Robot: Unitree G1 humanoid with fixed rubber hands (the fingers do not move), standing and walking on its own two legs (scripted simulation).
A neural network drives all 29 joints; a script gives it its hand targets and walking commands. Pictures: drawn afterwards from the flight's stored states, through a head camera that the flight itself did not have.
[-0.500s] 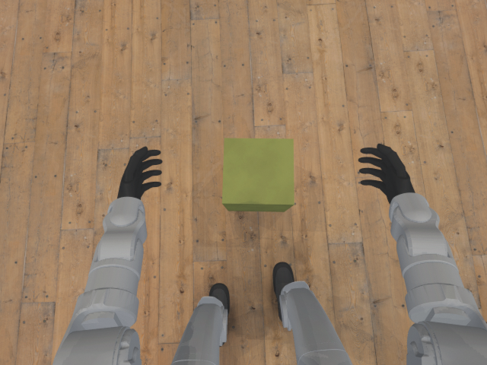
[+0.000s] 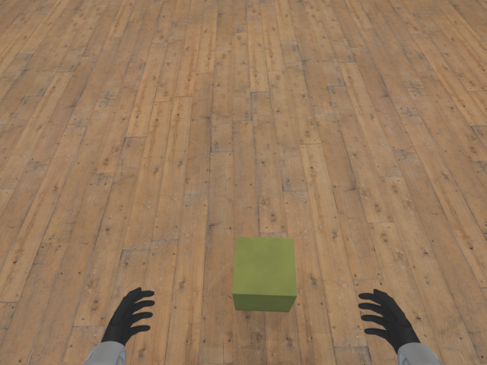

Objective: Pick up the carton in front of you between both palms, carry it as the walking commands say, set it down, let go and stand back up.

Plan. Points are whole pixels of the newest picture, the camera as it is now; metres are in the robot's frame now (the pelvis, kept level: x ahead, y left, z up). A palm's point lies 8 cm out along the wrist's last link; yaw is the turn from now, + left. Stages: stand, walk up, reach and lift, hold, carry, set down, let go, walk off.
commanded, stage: let go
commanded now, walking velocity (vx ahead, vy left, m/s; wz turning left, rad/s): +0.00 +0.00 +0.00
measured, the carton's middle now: (263, 275) +0.45 -0.05 -0.65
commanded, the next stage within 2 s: stand in 0.42 s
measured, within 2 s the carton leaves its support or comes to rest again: neither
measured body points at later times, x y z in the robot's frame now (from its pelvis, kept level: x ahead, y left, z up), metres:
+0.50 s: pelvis +0.01 +0.00 -0.01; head +0.03 +0.00 +0.44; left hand +0.17 +0.25 -0.10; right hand +0.18 -0.25 -0.09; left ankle -0.05 +0.12 -0.74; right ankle +0.02 -0.13 -0.74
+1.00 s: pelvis +0.02 +0.00 -0.01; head +0.02 -0.01 +0.44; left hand +0.15 +0.29 -0.10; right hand +0.16 -0.29 -0.11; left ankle -0.05 +0.12 -0.74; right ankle +0.02 -0.13 -0.74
